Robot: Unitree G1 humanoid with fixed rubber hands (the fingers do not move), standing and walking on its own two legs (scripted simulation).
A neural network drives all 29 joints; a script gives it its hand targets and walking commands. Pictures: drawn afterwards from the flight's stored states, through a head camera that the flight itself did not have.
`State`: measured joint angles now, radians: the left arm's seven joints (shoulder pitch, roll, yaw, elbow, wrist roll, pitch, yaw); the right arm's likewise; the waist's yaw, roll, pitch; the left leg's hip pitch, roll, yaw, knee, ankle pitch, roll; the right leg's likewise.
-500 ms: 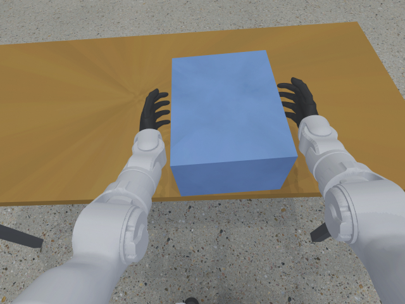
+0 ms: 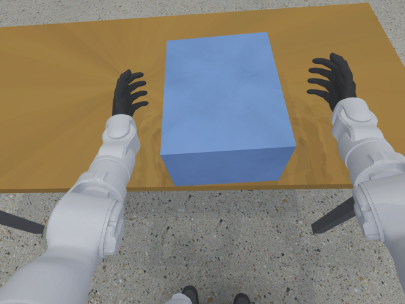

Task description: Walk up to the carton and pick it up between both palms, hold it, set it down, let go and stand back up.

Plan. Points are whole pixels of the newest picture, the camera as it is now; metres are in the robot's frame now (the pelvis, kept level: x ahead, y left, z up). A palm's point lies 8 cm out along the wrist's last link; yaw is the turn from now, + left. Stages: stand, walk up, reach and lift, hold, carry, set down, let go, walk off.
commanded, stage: set down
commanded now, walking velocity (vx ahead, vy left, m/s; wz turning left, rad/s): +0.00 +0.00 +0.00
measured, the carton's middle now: (221, 108) +0.51 +0.02 +0.03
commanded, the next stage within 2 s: none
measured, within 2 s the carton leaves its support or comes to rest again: neither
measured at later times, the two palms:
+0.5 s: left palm (99, 83) +0.44 +0.22 +0.17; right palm (372, 51) +0.49 -0.20 +0.19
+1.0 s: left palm (102, 138) +0.37 +0.22 +0.12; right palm (355, 123) +0.41 -0.19 +0.11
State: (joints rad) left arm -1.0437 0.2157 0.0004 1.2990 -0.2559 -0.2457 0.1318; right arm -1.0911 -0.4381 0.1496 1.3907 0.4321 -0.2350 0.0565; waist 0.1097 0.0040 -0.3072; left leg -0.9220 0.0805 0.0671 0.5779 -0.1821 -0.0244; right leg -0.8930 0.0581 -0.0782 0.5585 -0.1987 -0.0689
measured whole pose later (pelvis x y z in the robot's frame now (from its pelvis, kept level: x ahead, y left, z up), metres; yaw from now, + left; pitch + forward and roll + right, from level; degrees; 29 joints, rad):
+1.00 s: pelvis -0.01 +0.01 +0.03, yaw +1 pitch +11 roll +0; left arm -0.61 0.15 0.09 0.54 -0.13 0.24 0.15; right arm -0.72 -0.39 0.01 0.93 0.36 0.04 0.10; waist 0.06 -0.01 -0.10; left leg -0.46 0.05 0.06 0.36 -0.10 -0.02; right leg -0.43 0.04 -0.08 0.36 -0.13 -0.06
